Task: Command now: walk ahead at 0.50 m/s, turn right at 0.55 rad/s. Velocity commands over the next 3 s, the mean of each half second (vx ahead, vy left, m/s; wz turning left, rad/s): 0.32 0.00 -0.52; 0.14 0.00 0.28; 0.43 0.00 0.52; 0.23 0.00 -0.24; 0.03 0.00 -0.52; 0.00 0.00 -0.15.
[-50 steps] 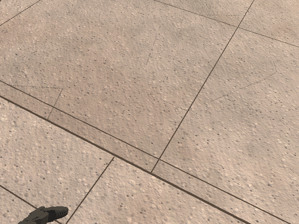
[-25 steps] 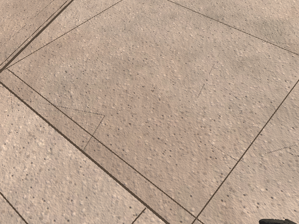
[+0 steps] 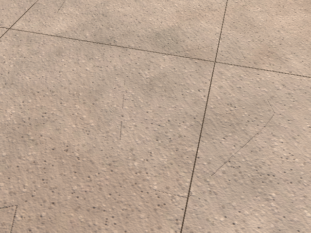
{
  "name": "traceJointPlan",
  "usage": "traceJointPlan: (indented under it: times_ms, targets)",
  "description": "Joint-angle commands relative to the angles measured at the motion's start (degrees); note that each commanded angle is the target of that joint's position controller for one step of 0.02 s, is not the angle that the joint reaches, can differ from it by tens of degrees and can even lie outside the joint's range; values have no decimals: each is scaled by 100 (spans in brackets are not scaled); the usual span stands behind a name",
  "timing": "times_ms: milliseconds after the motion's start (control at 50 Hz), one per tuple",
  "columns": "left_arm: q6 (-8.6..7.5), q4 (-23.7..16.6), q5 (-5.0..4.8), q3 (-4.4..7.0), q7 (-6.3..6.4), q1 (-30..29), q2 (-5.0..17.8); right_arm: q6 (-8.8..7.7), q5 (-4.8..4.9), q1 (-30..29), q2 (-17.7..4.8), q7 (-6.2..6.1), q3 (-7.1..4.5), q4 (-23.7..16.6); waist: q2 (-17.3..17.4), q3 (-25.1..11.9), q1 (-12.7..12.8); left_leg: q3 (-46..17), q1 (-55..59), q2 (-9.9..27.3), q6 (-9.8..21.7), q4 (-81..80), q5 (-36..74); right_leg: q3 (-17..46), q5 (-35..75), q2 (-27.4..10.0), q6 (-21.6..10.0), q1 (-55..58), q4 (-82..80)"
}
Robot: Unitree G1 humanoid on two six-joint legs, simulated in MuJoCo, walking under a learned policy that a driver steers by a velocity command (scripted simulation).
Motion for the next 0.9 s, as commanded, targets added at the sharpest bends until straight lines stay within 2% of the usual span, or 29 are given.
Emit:
traceJointPlan:
  times_ms: [20,60,100,140,160,180,200,220,240,260,280,340,400,420,460,540,580,600,620,640,660,680,700,720,760,780,820,860,900]
  targets:
    - [-52,-587,-40,18,-118,-543,198,-1,96,-189,-978,-39,-243,-325,505,424,26,-443,38,1675,839,-332,1814,-55,69,-70,-131,-162,-607]
    - [-12,-720,-24,23,-183,-735,224,94,155,-127,-1099,-58,-297,-277,538,503,0,-377,300,1782,709,-146,1938,-166,-179,16,-187,-31,-983]
    - [28,-763,16,116,-194,-529,393,167,232,-178,-1279,-78,-362,-281,610,332,191,-248,477,1822,605,465,3239,-460,-907,277,-356,462,-1084]
    - [49,-485,35,345,-113,360,748,243,297,-53,-1245,-44,-358,-306,512,-337,595,12,357,1516,447,2020,4533,-893,-1232,873,-598,1844,-1199]
    - [26,-217,33,470,-30,1060,811,275,293,-149,-1114,-42,-290,-396,330,-676,1020,244,-525,1142,137,3291,4271,-937,-790,1121,-784,3214,-1651]
    - [34,-23,86,546,42,1579,1040,198,74,-371,-882,-52,-209,-532,-385,-721,1333,-14,-2495,786,-220,5056,1112,-31,427,579,-1073,4897,-1418]
    - [0,-71,156,518,79,1592,1523,20,-194,-295,-350,5,-22,-714,-1767,-1088,951,-584,-3593,155,-405,7078,-2718,1458,4015,-444,-1555,5618,-819]
    - [-95,-279,203,375,10,1620,1428,-102,-101,-25,-550,35,6,-771,-787,-2124,864,-1564,-4014,238,-377,7578,-2881,2318,4779,-997,-2056,6080,-806]
    - [-80,-277,116,426,-41,1616,1403,-162,105,-503,-781,1,-14,-997,-85,-2141,1019,-1685,-4305,235,-364,7430,-2353,2538,3654,-1099,-2156,5924,-1317]
    - [-80,-278,-11,380,-35,1217,1250,-145,169,-760,-760,-74,-6,-1105,260,-1553,801,-1620,-4696,329,-386,6974,-1714,2614,2265,-964,-2025,5292,-1726]
    - [-91,-417,-17,296,-7,730,1057,-55,115,-792,-808,-153,-12,-1082,290,-1132,604,-1711,-4492,488,-415,6713,-1280,2613,2091,-963,-1927,4421,-1920]
    - [-66,-539,126,266,70,199,1048,225,-34,-541,-786,-228,-18,-1112,213,-857,136,-1770,-3657,629,-410,5968,-1092,2164,2572,-799,-1756,2862,-2116]
    - [-56,-409,111,249,252,473,1016,235,-124,-718,-661,-217,26,-1115,117,-970,265,-1702,-3668,433,-393,5053,7,1554,3319,-403,-1457,2772,-1923]
    - [5,-363,56,207,331,456,912,234,-113,-822,-541,-189,87,-1133,76,-945,291,-1661,-3580,413,-431,4252,555,1216,2909,-210,-1285,2738,-1958]
    - [123,-327,57,121,430,428,698,210,-73,-1168,-275,-102,204,-1141,-210,-970,485,-1478,-3062,283,-441,3086,1486,817,2458,25,-1018,2699,-1972]
    - [48,-91,224,-22,335,582,456,193,13,-1365,-370,59,172,-1105,-360,-775,632,-1486,-2247,239,-230,2097,1858,880,1845,-268,-946,2695,-2024]
    - [-9,-17,229,-28,275,469,496,192,-18,-1405,-480,90,109,-1169,-357,-507,544,-1431,-2149,165,9,1627,1539,941,1601,-337,-881,2757,-1795]
    - [-14,14,174,-7,275,454,561,182,-54,-1320,-559,94,69,-1175,-342,-423,466,-1377,-1994,103,139,1275,1768,924,1295,-231,-775,2795,-1601]
    - [-19,55,174,38,293,650,652,171,-81,-1273,-810,85,-10,-1204,-129,-403,517,-1605,-1797,263,275,1177,2938,864,730,-8,-598,2807,-1339]
    - [-43,67,253,65,313,1107,635,170,-113,-1344,-1082,85,-73,-1284,408,-535,850,-2091,-1339,642,568,1372,4485,654,-98,422,-358,2563,-958]
    - [-42,84,265,42,368,1293,552,224,-91,-1117,-1045,92,-98,-1281,877,-929,788,-2622,-672,1002,1076,1424,4802,296,-915,756,-59,2049,-416]
    - [2,32,276,40,421,1013,561,304,-34,-684,-862,86,-79,-1223,1179,-1193,455,-3374,-276,1424,1590,1180,4531,-5,-1954,1035,226,1607,352]
    - [102,-169,242,38,432,566,490,362,-17,-365,-712,73,-27,-1128,1551,-1276,278,-4231,-52,1791,1926,791,3992,79,-3773,1147,346,1092,985]
    - [221,-292,164,64,424,316,525,378,-24,-233,-789,64,-40,-1094,1490,-1176,175,-4725,-42,1954,1982,507,3008,333,-4554,1107,393,624,1784]
    - [344,-340,124,81,412,226,489,413,4,-690,-1067,3,-150,-1259,1049,-848,340,-4303,-674,1640,1584,351,1887,474,-3969,910,403,438,2120]
    - [343,-324,130,78,404,295,448,482,60,-904,-997,-40,-157,-1321,935,-836,465,-3929,-994,1300,1294,197,737,387,-3616,796,377,647,1454]
    - [280,-318,119,33,348,288,256,667,92,-1147,-964,-108,-183,-1422,1266,-727,531,-3552,-1809,816,1048,-129,-723,-61,-3256,973,386,1454,425]
    - [179,-298,96,47,255,449,230,760,105,-1140,-982,-178,-216,-1480,1543,-807,609,-3493,-2224,684,1003,-273,-1109,-158,-2845,1078,300,2215,-353]
    - [83,-123,105,105,207,922,280,782,169,-1174,-935,-221,-225,-1535,1386,-817,858,-3398,-2689,529,820,-129,-1616,-305,-2026,1065,104,3088,-1378]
